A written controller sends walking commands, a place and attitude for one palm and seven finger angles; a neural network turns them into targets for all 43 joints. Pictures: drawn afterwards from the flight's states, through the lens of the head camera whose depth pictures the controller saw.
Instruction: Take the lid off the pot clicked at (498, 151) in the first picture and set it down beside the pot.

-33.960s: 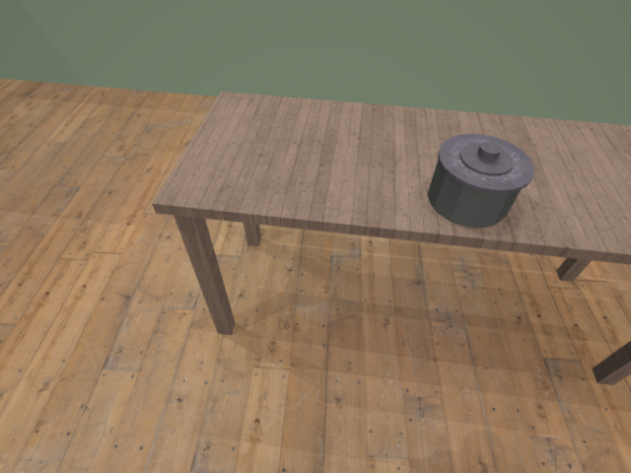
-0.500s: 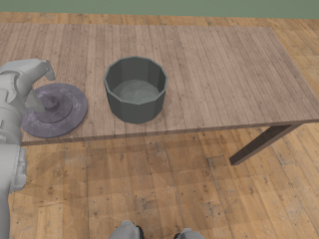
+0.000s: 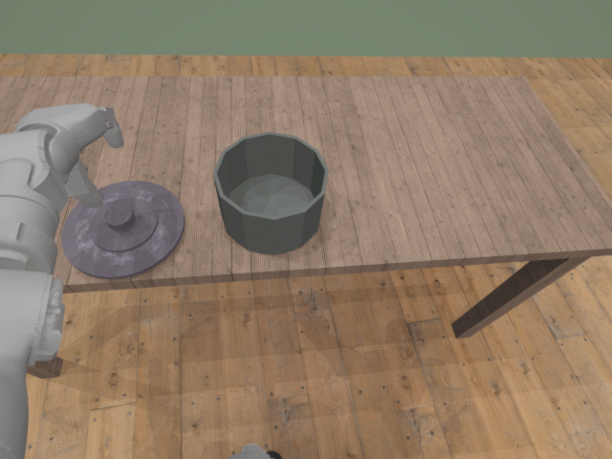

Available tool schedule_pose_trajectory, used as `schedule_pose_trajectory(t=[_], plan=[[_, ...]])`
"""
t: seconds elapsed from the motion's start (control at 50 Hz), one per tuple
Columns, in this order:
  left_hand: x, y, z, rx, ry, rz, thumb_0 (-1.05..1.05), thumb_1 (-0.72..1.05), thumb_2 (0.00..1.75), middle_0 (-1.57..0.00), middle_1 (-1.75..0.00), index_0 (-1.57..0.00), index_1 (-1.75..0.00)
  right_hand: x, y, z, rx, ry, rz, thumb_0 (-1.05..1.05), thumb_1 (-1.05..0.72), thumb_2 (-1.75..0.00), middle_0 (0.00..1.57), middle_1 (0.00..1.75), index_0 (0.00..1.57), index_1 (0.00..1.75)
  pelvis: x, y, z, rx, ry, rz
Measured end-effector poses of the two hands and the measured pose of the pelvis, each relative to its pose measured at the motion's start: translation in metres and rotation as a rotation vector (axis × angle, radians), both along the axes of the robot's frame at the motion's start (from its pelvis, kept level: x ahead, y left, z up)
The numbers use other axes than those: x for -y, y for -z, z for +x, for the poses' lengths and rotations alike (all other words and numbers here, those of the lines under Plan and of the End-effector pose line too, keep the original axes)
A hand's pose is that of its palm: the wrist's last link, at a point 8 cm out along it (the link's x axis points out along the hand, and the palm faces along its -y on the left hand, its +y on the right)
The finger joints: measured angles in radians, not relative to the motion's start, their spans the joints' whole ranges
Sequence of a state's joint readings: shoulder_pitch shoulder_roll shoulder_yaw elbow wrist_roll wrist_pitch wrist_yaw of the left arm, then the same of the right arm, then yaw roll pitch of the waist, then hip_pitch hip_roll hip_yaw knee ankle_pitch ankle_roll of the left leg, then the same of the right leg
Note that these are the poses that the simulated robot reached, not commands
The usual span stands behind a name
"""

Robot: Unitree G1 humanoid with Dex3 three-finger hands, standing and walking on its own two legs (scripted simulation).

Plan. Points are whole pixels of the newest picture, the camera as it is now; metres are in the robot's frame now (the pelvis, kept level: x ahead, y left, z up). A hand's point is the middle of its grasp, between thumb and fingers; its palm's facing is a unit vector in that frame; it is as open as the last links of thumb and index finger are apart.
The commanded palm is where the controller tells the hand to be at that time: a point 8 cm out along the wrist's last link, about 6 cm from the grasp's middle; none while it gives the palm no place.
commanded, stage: raise the empty hand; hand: left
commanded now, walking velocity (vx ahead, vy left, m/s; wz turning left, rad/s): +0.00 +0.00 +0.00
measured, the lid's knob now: (119, 217) +0.49 +0.28 -0.05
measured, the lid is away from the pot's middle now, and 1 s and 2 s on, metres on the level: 0.25 0.25 0.25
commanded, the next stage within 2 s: draw the hand back to the body in 0.32 s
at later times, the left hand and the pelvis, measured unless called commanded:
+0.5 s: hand (77, 155) +0.47 +0.27 +0.11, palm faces -0.41 -0.11 -0.91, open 11.0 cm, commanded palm +0.48 +0.26 +0.17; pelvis +0.01 -0.02 +0.01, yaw +1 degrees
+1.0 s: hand (100, 177) +0.42 +0.23 +0.12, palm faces -0.05 -0.65 -0.76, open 11.0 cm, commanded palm +0.39 +0.26 +0.18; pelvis +0.01 -0.05 +0.02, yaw +2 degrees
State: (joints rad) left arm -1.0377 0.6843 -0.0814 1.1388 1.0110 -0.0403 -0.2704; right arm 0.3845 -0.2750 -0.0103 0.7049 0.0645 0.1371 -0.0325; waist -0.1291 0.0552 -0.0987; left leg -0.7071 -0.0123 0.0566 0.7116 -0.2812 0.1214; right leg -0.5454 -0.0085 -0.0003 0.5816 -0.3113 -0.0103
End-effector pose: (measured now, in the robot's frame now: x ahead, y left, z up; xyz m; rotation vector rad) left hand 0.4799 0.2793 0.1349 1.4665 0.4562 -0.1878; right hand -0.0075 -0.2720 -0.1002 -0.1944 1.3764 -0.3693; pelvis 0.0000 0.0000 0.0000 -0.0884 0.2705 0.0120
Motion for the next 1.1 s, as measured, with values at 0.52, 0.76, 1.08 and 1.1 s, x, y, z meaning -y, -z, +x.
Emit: schedule_pose_trajectory(t=[0.52,0.76,1.08,1.1], plan=[[0.008,-0.03,-0.005,-0.017,-0.006,0.003,0.0,0.05,0.54,-0.33,-0.93,-0.32,-0.93,0.024,-0.004,0.03,0.054,-0.035,0.003,0.0,-0.91,-0.9,0.2,0.3,0.2,0.3,0.021,-0.009,0.007,0.036,-0.006,0.026],[0.01,-0.027,-0.033,0.006,0.012,0.008,0.0,0.05,0.54,-0.33,-0.93,-0.32,-0.93,0.027,-0.001,0.065,0.102,-0.066,0.063,0.0,-0.91,-0.9,0.2,0.3,0.2,0.3,0.033,-0.014,0.011,0.075,-0.014,0.039],[0.028,-0.031,-0.081,0.567,-0.266,-0.928,0.0,0.05,0.54,-0.33,-0.93,-0.33,-0.93,0.02,-0.024,0.15,0.354,-0.24,0.077,0.01,-0.91,-0.9,0.2,0.3,0.2,0.3,0.055,-0.023,0.018,0.205,-0.016,0.065],[0.029,-0.031,-0.083,0.605,-0.292,-0.973,0.0,0.05,0.54,-0.33,-0.92,-0.33,-0.92,0.021,-0.026,0.153,0.372,-0.245,0.075,0.01,-0.91,-0.9,0.2,0.3,0.2,0.3,0.057,-0.024,0.02,0.211,-0.015,0.065]])
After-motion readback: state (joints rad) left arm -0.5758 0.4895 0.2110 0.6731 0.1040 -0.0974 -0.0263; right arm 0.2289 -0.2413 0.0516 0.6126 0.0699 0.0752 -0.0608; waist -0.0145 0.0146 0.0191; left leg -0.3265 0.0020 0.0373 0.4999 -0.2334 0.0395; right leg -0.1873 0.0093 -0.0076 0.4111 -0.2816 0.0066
